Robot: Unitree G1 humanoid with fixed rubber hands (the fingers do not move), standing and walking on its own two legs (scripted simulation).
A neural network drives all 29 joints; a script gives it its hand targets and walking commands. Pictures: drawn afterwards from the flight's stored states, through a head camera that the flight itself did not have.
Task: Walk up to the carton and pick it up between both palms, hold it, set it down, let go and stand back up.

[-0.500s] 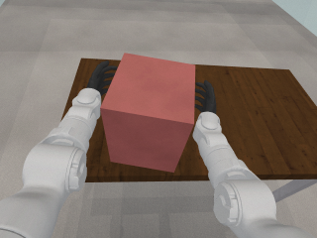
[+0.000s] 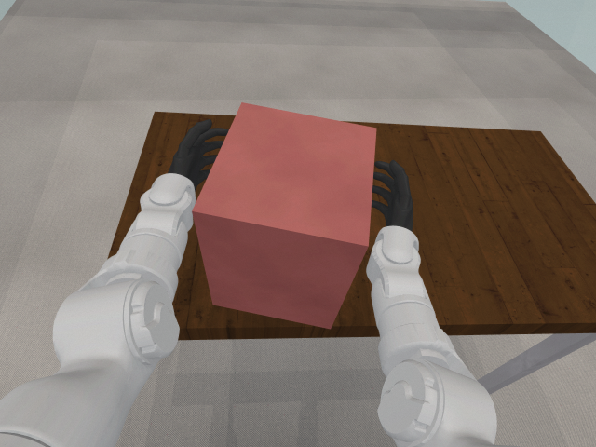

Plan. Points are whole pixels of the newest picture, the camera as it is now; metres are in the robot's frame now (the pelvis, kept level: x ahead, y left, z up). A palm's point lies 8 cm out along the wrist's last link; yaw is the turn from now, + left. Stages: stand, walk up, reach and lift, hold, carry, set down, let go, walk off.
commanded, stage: reach and lift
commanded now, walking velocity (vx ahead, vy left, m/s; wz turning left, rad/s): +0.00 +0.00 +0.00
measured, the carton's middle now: (288, 222) +0.44 +0.00 +0.03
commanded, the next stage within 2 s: none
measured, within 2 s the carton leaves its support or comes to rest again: leaves its support in 0.84 s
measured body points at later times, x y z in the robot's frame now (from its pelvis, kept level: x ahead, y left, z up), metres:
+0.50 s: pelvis +0.00 +0.00 +0.00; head +0.04 +0.02 +0.45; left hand +0.47 +0.14 +0.11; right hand +0.41 -0.15 +0.10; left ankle +0.02 +0.11 -0.74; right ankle +0.00 -0.13 -0.74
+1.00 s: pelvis -0.03 +0.00 +0.00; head -0.02 +0.02 +0.45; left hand +0.43 +0.13 +0.13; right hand +0.37 -0.16 +0.12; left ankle +0.02 +0.11 -0.74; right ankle +0.00 -0.13 -0.74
